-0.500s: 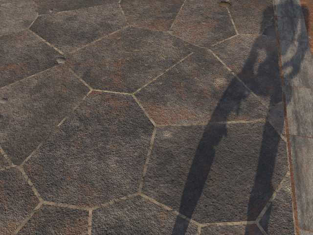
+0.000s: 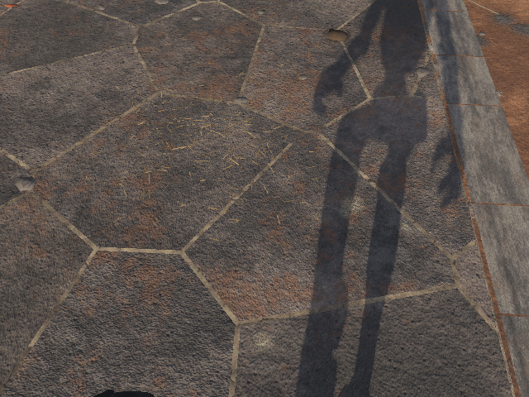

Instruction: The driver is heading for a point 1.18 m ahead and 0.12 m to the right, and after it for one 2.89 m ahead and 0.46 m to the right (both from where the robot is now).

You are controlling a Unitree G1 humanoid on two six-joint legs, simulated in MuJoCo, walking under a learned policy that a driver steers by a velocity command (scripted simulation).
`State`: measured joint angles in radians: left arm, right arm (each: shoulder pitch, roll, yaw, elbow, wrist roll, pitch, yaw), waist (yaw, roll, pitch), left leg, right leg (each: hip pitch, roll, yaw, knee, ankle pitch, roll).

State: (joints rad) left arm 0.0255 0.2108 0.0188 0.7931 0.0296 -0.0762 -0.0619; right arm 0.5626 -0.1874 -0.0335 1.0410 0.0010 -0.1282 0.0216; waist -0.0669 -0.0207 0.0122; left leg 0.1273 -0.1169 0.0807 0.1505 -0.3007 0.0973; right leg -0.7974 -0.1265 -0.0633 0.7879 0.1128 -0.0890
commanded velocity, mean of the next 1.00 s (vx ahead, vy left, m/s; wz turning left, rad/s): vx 1.00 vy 0.00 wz -0.07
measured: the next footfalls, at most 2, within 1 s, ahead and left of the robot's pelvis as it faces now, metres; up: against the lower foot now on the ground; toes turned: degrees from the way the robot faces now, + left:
right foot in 0.14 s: +0.36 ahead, -0.08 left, +0.00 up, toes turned -3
left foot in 0.60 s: +0.82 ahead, +0.09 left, +0.00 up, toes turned +4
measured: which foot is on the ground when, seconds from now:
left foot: down 0.00-0.16, up 0.18-0.58, down 0.60-1.00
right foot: up 0.00-0.12, down 0.14-0.62, up 0.64-1.00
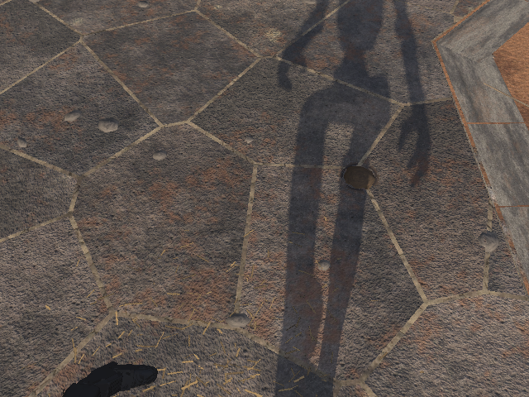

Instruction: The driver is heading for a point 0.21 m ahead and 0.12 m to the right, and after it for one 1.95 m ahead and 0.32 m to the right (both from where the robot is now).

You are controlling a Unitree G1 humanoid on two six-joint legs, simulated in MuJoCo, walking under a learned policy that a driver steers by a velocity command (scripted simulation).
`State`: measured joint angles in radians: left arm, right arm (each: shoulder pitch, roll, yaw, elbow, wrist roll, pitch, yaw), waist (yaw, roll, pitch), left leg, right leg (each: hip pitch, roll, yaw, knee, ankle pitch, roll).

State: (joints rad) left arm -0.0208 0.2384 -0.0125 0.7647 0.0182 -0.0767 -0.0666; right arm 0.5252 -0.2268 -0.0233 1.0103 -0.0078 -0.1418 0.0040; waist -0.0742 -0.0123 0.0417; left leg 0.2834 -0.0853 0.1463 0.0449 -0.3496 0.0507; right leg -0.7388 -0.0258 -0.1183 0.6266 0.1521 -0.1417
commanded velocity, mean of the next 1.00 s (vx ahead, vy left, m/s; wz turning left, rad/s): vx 0.24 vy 0.00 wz -0.40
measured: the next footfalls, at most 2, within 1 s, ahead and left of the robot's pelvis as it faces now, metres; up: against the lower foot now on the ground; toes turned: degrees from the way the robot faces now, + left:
right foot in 0.06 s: +0.29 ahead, -0.05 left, +0.00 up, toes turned -6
left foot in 0.46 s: +0.58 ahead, +0.02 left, +0.00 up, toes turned -28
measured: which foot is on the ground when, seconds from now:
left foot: down 0.00-0.08, up 0.10-0.44, down 0.46-1.00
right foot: up 0.00-0.04, down 0.06-0.46, up 0.48-0.78, down 0.80-1.00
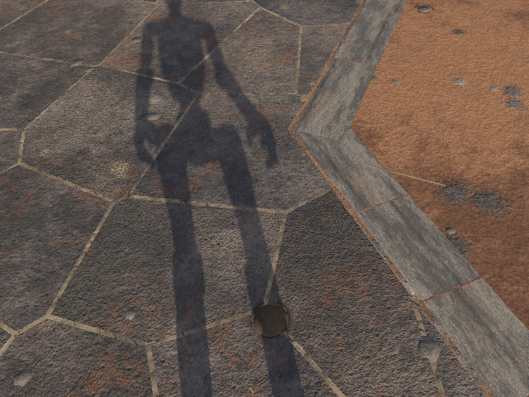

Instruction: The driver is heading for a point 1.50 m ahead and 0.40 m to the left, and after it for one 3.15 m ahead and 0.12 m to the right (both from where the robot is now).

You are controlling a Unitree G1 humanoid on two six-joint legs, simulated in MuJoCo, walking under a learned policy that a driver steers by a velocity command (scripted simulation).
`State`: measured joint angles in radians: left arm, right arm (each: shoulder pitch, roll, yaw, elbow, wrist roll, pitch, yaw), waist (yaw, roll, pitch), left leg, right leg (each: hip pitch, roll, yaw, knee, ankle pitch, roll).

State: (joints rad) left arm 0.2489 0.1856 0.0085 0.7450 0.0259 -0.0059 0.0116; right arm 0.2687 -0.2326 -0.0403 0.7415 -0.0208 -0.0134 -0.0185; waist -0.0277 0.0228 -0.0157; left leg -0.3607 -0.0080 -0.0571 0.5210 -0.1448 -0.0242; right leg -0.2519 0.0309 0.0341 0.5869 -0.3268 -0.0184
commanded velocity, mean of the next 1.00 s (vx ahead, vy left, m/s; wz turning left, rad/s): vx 0.31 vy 0.00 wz -0.01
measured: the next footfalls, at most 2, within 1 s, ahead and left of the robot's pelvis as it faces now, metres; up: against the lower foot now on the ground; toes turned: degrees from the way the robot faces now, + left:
left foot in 0.80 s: +0.23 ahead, +0.18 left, +0.00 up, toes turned +4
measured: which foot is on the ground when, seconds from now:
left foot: down 0.00-0.52, up 0.54-0.78, down 0.80-1.00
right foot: down 0.00-0.82, up 0.84-1.00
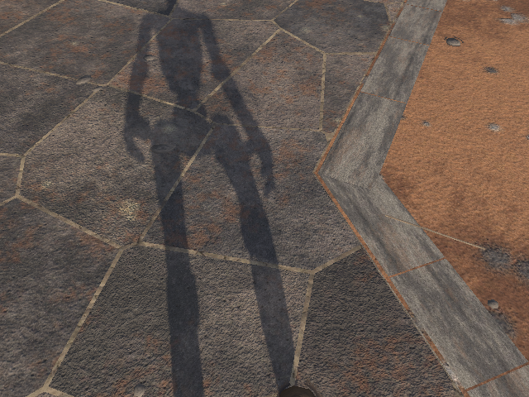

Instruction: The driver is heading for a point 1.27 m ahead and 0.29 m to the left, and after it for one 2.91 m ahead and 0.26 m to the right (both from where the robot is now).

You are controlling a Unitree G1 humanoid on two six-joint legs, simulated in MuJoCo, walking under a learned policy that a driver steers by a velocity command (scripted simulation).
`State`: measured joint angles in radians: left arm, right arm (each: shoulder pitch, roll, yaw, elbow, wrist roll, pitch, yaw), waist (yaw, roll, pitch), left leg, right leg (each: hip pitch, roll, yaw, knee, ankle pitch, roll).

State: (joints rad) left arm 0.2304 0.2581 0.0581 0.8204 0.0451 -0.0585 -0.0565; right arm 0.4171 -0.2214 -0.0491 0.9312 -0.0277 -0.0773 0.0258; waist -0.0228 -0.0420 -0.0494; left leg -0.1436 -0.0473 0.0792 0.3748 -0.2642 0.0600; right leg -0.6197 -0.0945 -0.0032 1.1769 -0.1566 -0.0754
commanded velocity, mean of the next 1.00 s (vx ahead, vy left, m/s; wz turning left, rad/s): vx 0.97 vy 0.00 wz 0.29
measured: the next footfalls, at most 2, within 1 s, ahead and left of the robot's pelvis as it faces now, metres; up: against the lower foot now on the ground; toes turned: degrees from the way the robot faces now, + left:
right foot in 0.30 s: +0.45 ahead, -0.10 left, +0.00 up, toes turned -3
left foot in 0.78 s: +0.91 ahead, +0.04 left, +0.00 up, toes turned +12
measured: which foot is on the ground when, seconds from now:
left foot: down 0.00-0.32, up 0.34-0.76, down 0.78-1.00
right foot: up 0.00-0.28, down 0.30-0.80, up 0.82-1.00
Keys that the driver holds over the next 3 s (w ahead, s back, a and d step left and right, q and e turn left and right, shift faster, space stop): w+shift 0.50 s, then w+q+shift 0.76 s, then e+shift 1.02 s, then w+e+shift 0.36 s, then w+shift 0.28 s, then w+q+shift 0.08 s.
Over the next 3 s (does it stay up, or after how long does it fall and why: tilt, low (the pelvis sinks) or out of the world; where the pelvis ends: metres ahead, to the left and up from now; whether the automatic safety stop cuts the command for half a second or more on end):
stays up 1.76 0.01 -0.02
